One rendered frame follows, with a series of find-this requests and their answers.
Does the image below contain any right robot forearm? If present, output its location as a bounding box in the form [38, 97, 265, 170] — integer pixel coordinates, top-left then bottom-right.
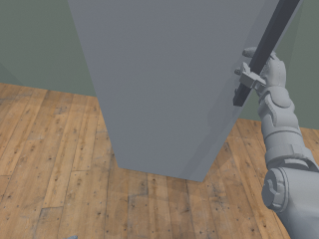
[257, 86, 319, 173]

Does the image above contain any fridge door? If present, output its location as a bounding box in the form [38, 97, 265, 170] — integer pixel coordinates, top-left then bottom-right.
[67, 0, 303, 182]

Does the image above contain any right robot upper arm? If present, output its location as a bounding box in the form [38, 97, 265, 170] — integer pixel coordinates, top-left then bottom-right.
[261, 166, 319, 239]

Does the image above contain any handle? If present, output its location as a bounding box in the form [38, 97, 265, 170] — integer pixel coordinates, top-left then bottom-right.
[232, 0, 300, 107]

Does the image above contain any right robot hand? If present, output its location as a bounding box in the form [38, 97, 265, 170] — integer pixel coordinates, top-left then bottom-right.
[234, 47, 286, 97]

